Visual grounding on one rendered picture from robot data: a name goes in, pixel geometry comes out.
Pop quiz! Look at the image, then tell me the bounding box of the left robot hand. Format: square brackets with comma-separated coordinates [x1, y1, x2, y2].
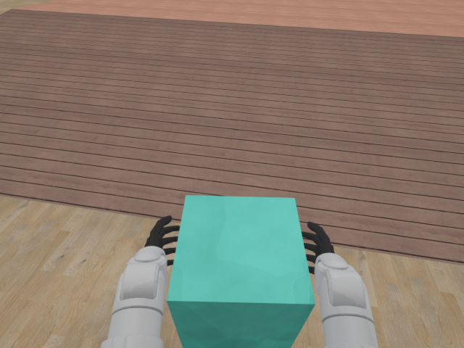
[145, 215, 180, 266]

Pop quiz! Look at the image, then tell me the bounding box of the left robot forearm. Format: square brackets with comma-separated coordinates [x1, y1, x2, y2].
[101, 246, 167, 348]

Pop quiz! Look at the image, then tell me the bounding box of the carton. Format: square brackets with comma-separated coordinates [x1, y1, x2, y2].
[167, 195, 315, 348]

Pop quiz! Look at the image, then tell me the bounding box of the right robot hand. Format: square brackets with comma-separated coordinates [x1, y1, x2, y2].
[302, 222, 335, 275]

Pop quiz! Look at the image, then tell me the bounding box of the right robot forearm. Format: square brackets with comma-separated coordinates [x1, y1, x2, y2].
[315, 253, 379, 348]

